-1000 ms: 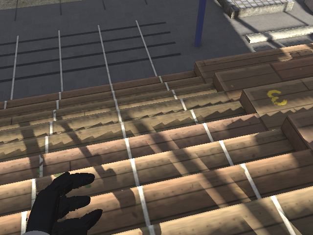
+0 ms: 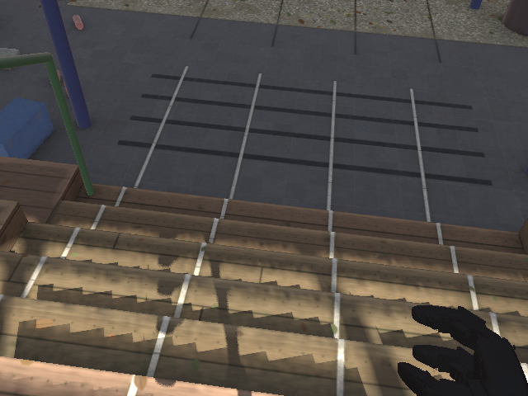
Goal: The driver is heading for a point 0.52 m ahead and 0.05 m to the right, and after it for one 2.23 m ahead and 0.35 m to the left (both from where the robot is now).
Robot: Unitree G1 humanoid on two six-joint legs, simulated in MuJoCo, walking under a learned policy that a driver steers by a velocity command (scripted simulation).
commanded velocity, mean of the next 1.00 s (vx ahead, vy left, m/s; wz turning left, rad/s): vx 1.00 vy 0.00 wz -0.16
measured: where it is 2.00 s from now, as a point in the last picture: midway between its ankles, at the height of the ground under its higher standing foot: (280, 244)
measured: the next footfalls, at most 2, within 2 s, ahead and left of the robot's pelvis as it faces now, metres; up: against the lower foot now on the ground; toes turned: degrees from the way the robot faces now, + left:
left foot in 0.14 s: +0.28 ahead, +0.18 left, -0.15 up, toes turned -21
right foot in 0.56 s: +0.52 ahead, -0.24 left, -0.29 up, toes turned -26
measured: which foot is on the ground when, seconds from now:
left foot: up 0.00-0.12, down 0.14-0.56, up 0.58-0.94, down 0.96-1.00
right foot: down 0.00-0.14, up 0.16-0.54, down 0.56-0.94, up 0.96-1.00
